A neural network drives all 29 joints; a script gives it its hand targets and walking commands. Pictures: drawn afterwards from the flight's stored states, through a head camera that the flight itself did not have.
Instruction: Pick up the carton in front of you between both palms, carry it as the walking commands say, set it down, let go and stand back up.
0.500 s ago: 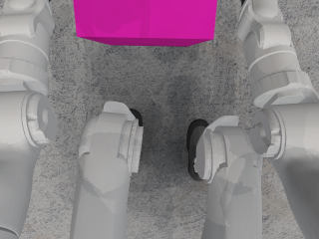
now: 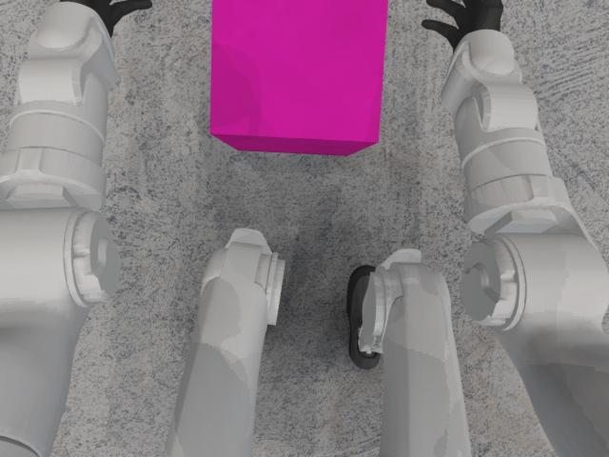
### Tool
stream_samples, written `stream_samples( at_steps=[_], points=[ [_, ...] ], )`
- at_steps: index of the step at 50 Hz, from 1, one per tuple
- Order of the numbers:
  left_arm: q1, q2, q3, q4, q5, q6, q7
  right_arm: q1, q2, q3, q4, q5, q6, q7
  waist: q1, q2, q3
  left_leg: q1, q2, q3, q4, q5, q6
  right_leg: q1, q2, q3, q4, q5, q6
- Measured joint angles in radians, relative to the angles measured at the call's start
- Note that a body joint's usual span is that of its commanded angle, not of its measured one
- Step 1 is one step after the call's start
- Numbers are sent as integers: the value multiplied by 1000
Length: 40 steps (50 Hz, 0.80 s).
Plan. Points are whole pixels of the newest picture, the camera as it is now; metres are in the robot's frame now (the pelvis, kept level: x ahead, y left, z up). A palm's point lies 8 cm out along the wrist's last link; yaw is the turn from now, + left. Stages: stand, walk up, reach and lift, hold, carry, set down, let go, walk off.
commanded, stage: set down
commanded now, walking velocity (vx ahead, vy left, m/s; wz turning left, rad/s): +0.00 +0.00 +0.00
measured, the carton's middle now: (296, 81) +0.54 +0.09 -0.32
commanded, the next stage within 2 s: let go in 0.62 s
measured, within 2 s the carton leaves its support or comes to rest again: neither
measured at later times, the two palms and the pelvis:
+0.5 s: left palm out of the picture +0.52 +0.30 +0.04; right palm out of the picture +0.55 -0.10 +0.03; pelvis +0.02 +0.00 +0.13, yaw +1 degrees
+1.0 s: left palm out of the picture +0.43 +0.29 +0.14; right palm out of the picture +0.46 -0.14 +0.14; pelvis +0.07 +0.01 +0.26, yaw +2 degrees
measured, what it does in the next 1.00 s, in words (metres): rises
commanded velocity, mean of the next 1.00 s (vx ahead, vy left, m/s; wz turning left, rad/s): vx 0.00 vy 0.00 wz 0.00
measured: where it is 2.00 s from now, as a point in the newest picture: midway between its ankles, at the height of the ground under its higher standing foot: (308, 324)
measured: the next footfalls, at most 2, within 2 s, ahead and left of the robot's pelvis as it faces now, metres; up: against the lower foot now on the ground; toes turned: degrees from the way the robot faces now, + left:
none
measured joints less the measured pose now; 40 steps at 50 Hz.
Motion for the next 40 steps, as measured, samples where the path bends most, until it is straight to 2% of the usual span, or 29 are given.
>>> stream_samples(
  at_steps=[15,28,35,40],
  points=[
    [106,-7,56,-135,30,51,-36,120,19,17,-160,-5,48,9,-12,8,-93,156,-1,-9,-272,52,0,152,0,16,-277,62,-3],
    [166,-36,100,-111,82,25,-72,200,46,-9,-157,-46,32,38,-24,13,-157,388,-4,-14,-577,132,3,381,-12,35,-584,146,-5],
    [207,-64,135,-99,140,0,-87,251,66,-29,-157,-96,14,58,-30,15,-174,508,-5,-13,-736,181,6,500,-19,46,-742,197,-5],
    [327,-92,128,-161,189,-5,-95,372,90,-15,-215,-147,7,68,-34,17,-175,615,-4,-11,-850,210,10,605,-25,55,-857,228,-5]
  ],
)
